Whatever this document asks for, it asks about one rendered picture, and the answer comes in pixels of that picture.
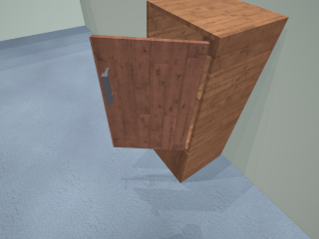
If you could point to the cupboard door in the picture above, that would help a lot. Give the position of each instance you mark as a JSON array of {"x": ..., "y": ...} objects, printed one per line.
[{"x": 155, "y": 83}]

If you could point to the handle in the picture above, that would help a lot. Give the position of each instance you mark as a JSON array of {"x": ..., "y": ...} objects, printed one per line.
[{"x": 107, "y": 87}]

